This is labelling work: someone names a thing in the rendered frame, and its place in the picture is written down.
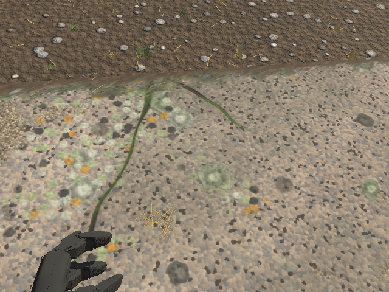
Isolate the left robot hand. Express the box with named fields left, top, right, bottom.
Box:
left=30, top=231, right=123, bottom=292

